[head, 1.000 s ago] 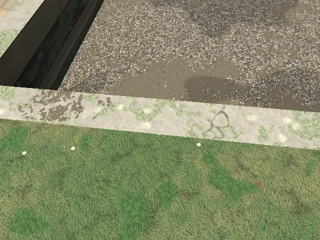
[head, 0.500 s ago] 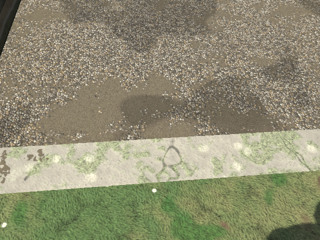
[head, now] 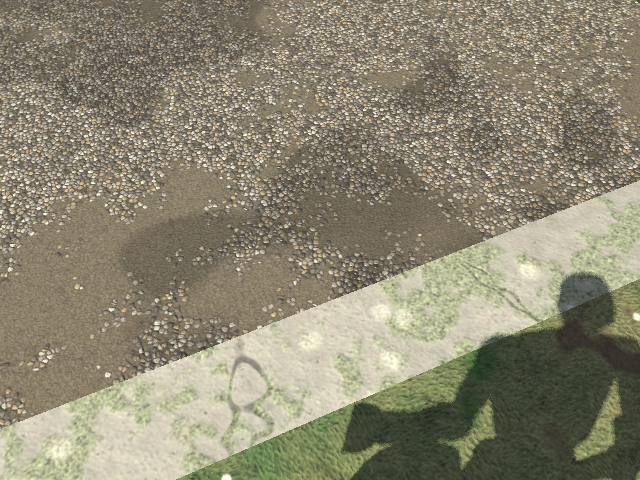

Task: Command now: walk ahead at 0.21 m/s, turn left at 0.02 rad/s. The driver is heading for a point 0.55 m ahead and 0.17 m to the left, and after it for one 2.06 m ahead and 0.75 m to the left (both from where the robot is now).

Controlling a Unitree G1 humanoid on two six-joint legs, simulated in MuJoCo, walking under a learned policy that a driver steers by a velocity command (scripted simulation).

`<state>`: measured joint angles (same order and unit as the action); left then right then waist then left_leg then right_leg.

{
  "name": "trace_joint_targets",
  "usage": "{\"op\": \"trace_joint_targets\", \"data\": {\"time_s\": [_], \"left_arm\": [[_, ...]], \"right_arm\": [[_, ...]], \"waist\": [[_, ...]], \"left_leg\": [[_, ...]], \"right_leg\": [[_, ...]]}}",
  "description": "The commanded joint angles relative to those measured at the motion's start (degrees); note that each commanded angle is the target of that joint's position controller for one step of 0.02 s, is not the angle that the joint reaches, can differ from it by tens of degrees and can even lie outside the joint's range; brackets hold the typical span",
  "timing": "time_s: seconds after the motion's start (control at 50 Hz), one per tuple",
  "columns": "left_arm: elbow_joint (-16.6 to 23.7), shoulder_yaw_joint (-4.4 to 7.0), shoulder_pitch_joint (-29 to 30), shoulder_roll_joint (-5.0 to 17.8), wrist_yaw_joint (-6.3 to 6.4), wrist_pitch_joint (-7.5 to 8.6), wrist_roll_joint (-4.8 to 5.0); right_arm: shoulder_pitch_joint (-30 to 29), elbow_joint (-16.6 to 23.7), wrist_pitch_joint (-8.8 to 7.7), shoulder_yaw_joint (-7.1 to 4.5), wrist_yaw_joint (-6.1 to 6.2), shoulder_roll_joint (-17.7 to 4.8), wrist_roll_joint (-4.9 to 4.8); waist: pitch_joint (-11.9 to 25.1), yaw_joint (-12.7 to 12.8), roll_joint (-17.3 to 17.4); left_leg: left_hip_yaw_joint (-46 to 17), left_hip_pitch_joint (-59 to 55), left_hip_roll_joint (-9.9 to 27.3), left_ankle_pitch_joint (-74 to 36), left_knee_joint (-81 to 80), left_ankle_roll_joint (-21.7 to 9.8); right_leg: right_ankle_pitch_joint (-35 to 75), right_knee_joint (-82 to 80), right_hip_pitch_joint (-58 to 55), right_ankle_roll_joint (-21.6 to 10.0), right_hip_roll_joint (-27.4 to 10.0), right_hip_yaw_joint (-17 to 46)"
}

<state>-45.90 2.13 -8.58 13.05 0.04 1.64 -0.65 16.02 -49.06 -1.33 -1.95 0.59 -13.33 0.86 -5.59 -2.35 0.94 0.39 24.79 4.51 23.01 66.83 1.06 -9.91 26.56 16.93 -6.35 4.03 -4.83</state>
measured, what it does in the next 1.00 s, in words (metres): walks ahead, turning left: left foot, then right foot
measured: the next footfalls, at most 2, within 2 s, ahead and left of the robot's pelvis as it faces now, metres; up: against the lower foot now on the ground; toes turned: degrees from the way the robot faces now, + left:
left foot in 0.46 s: +0.10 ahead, +0.13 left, +0.00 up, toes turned +19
right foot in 0.90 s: +0.41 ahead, +0.08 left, +0.00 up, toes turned +28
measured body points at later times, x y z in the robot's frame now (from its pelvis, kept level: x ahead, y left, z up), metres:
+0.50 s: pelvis +0.10 +0.05 -0.01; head +0.11 +0.07 +0.44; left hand +0.07 +0.32 -0.16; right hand +0.28 -0.17 -0.12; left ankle +0.06 +0.12 -0.74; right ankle +0.05 -0.05 -0.71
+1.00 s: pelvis +0.27 +0.10 -0.01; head +0.29 +0.09 +0.43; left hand +0.27 +0.38 -0.11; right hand +0.46 -0.11 -0.14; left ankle +0.11 +0.15 -0.64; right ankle +0.37 +0.06 -0.74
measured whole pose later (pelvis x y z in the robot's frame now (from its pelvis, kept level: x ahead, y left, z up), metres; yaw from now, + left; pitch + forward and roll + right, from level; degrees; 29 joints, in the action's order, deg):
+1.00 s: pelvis +0.27 +0.10 -0.01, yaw +28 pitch +0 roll +0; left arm -41.3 1.4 -12.8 13.0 0.9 1.7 -0.9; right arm 20.6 -41.7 -0.6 -2.8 0.8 -16.4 1.1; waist -0.5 -0.3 2.4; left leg -7.0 19.3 -7.0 25.9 69.7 -3.6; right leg -12.7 35.7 23.3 -4.1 2.6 -2.5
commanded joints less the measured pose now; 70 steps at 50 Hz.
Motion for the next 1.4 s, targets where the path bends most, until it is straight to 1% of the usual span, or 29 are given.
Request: {"op": "trace_joint_targets", "data": {"time_s": [0.02,0.22,0.3,0.36,0.4,0.44,0.46,0.48,0.5,0.52,0.56,0.64,0.72,0.82,0.86,0.88,0.9,0.92,0.94,0.96,0.98,1.02,1.06,1.14,1.28,1.34,1.36,1.38,1.4], "left_arm": [[0.72,0.80,-3.69,5.68,0.67,1.76,-0.27],[-1.91,0.86,-7.83,6.02,2.83,0.09,-0.15],[-2.00,1.58,-10.20,7.20,2.41,-0.54,-1.06],[-2.23,2.37,-11.53,9.06,2.11,-0.38,-1.35],[-2.10,2.84,-11.64,10.21,2.07,-0.22,-1.38],[-1.08,2.89,-7.43,10.43,1.82,-0.46,-0.77],[0.37,2.08,-5.34,7.99,1.63,-0.45,-0.57],[5.69,0.59,-1.80,3.02,0.87,-0.03,-0.79],[5.85,1.30,1.29,6.61,1.13,-0.43,-2.38],[6.04,1.31,0.91,6.42,0.99,-0.46,-1.27],[5.59,1.69,-1.15,7.57,0.57,0.37,-1.33],[5.60,1.29,-3.20,6.08,-0.06,-1.32,-1.77],[8.91,0.07,4.33,3.68,-0.04,-1.38,-1.35],[11.24,-0.23,6.39,4.41,0.50,-1.10,-0.61],[9.46,0.63,-0.69,5.71,0.64,-0.17,-0.92],[7.38,1.15,-7.74,6.16,0.87,0.40,-1.27],[5.97,2.00,-14.96,9.24,1.22,1.41,-1.81],[5.91,2.87,-20.29,15.61,1.69,1.52,-1.76],[4.58,3.12,-18.96,14.74,1.07,0.52,0.47],[6.00,2.11,-12.20,10.19,1.11,-0.05,0.98],[6.31,1.33,-10.03,7.07,0.99,-0.02,0.31],[5.35,0.72,-9.34,5.15,1.01,0.33,-0.65],[4.44,1.05,-11.17,5.96,1.28,0.94,-0.71],[4.41,1.47,-13.92,7.62,1.70,1.04,1.16],[7.54,2.41,-15.70,9.36,1.22,-1.27,0.22],[9.52,2.76,-11.38,8.68,1.81,-2.29,1.28],[11.26,1.85,-10.91,4.97,1.72,-1.89,2.38],[13.64,1.47,-12.36,3.51,1.90,-1.55,2.91],[12.94,2.51,-11.00,7.66,2.40,-1.92,0.75]], "right_arm": [[11.52,-1.87,1.54,-1.33,-0.46,-4.00,0.08],[0.44,2.40,2.92,-1.63,-0.46,-2.19,1.21],[-3.82,5.46,3.79,-1.94,-1.10,-3.08,1.50],[-6.17,7.49,3.38,-1.95,-1.72,-2.46,1.39],[-5.00,7.59,2.78,-2.21,-1.72,-2.07,0.91],[2.48,5.64,1.82,-2.42,-1.35,-0.94,0.61],[11.04,2.88,1.17,-4.13,-0.67,-5.47,1.41],[14.31,3.59,0.95,-6.02,0.22,-13.82,0.50],[14.77,3.79,1.43,-5.28,0.32,-12.35,-0.69],[12.45,4.22,1.70,-4.66,0.77,-10.85,-0.47],[6.47,5.90,1.61,-3.41,1.32,-8.11,-0.48],[5.34,7.89,0.00,-3.17,1.15,-8.46,-0.68],[8.28,8.12,-0.02,-3.35,1.23,-9.48,-0.55],[9.27,9.21,-0.16,-3.16,1.08,-10.14,-0.06],[7.69,10.04,-0.35,-2.90,1.19,-10.62,-0.19],[5.77,10.34,-0.40,-2.86,1.11,-11.06,-0.73],[5.08,11.22,-0.47,-2.38,0.91,-9.61,-1.37],[10.82,12.56,-0.87,-1.36,0.53,-3.92,-1.98],[13.61,11.33,-0.65,-1.93,0.41,-7.35,-0.48],[8.68,11.72,-0.42,-2.30,0.51,-8.90,0.65],[3.61,12.95,-0.48,-2.09,0.15,-8.65,0.97],[2.20,14.55,0.89,-1.21,-0.59,-6.17,1.48],[3.08,14.19,2.27,-0.66,-0.99,-5.08,1.51],[-2.18,15.84,2.55,0.47,0.01,-3.81,0.66],[-9.89,18.48,0.80,1.45,0.89,-3.33,-0.98],[-1.07,15.94,-0.38,1.22,1.24,-3.45,0.08],[5.10,15.88,-0.83,0.56,1.60,-6.61,1.31],[7.83,14.56,-0.41,-1.21,1.73,-12.69,0.86],[8.67,14.00,-0.07,-1.67,1.58,-11.43,-0.62]], "waist": [[9.46,-1.03,-3.40],[6.25,2.97,-6.11],[4.10,5.05,-5.88],[1.94,5.80,-4.07],[2.11,5.23,-3.59],[5.15,-0.07,-2.53],[9.64,-3.92,5.96],[10.26,-4.79,21.29],[7.13,-5.88,7.84],[3.98,-3.67,4.56],[2.08,0.95,0.77],[4.37,3.30,1.98],[2.09,0.93,3.55],[3.79,-0.80,4.60],[5.10,2.72,4.95],[7.15,6.98,2.77],[12.44,10.12,-2.74],[19.63,7.48,-14.80],[19.70,6.43,-15.44],[9.23,4.61,-8.58],[6.87,4.80,-5.97],[4.95,1.56,-6.05],[5.79,0.22,-6.22],[5.78,0.49,-4.91],[6.44,4.59,-6.86],[7.32,-0.26,-4.16],[12.61,-2.56,4.09],[14.42,-1.90,18.22],[11.63,-2.22,12.55]], "left_leg": [[-2.71,-3.46,-1.53,-4.21,-2.68,-0.10],[1.23,2.85,-2.04,-8.79,-17.60,-1.16],[2.46,4.42,-1.26,-1.35,-20.39,-3.17],[3.63,5.50,-1.67,3.13,-23.67,-4.83],[5.01,3.32,-2.72,4.28,-27.02,-6.08],[7.10,-12.24,-6.63,-2.80,-38.15,-8.49],[-3.04,-26.00,-2.21,-1.61,-44.45,-11.70],[-33.74,-37.73,14.68,-6.20,-52.13,-20.20],[-34.69,-34.76,17.04,-14.26,-52.69,-23.68],[-28.81,-31.96,15.59,-21.16,-50.83,-23.37],[-19.24,-26.26,8.85,-26.26,-51.01,-18.57],[-13.49,-20.83,3.64,-35.40,-51.08,-16.77],[-13.63,-17.73,1.92,-35.07,-49.45,-15.53],[-16.67,-17.70,3.66,-37.48,-44.61,-14.71],[-18.36,-15.64,4.11,-42.34,-40.74,-13.00],[-16.15,-14.44,1.70,-43.60,-32.85,-11.62],[-12.20,-9.66,-2.78,-36.19,-19.24,-8.84],[-7.96,3.20,-12.13,-1.19,1.32,-5.19],[-11.33,11.89,-14.62,8.55,9.32,-4.95],[-11.72,16.14,-11.49,4.48,13.57,-4.67],[-9.44,16.87,-9.45,2.09,13.66,-4.50],[-6.81,14.09,-5.08,-0.17,6.43,-3.28],[-3.64,10.47,-4.59,-2.09,2.74,-1.83],[-1.91,10.79,-2.36,-10.82,-8.72,0.21],[0.55,-0.20,-5.17,-9.80,-25.03,0.23],[-2.00,-14.19,-4.98,-11.07,-37.76,-1.69],[-13.22,-23.98,5.92,-13.57,-39.50,-4.15],[-29.17,-29.81,17.41,-16.03,-44.52,-8.89],[-35.33,-26.68,19.74,-12.49,-45.41,-11.09]], "right_leg": [[49.89,-9.70,-6.49,-4.72,-17.02,6.45],[37.82,-7.09,-12.05,-5.86,-18.96,-0.37],[8.36,-10.70,-12.32,-7.82,-22.97,4.82],[-1.55,-11.76,-14.03,-7.92,-24.91,7.40],[1.58,-8.87,-15.11,-6.58,-24.87,6.13],[9.41,2.27,-7.66,-2.36,-20.57,-1.83],[10.09,19.73,2.55,1.58,-15.63,-8.50],[-20.71,38.02,26.69,6.72,-3.53,-10.04],[-24.11,41.96,32.55,7.20,-5.21,2.01],[-20.28,44.34,32.59,7.75,-6.92,3.44],[-13.07,39.78,29.31,8.14,-8.90,4.79],[-5.18,35.02,23.14,10.11,-7.25,3.36],[1.25,22.50,21.47,10.48,-6.14,2.88],[1.85,13.14,13.33,6.65,-3.74,2.19],[-0.91,9.71,2.47,4.00,-1.94,2.31],[0.85,4.54,-5.53,2.94,-1.07,1.55],[-0.56,1.46,-16.32,1.24,-7.13,8.52],[-0.62,-3.44,-28.48,-4.58,-23.15,33.89],[-14.83,-10.64,-25.73,-8.85,-25.73,50.85],[-19.57,-10.69,-17.57,-9.10,-24.33,44.49],[-18.51,-10.63,-12.76,-9.15,-21.27,37.07],[-14.29,-12.00,-3.93,-7.32,-16.06,28.86],[-6.43,-11.98,0.70,-7.46,-13.22,25.04],[-0.81,-11.40,2.61,-8.19,-12.11,23.18],[0.65,-6.09,4.07,-7.22,-11.27,24.90],[-0.55,5.20,7.03,-2.80,-7.17,25.08],[-8.88,20.05,12.90,0.26,-2.26,19.91],[-25.65,32.54,24.41,1.60,4.08,11.46],[-24.57,38.70,29.85,1.75,2.46,13.20]]}}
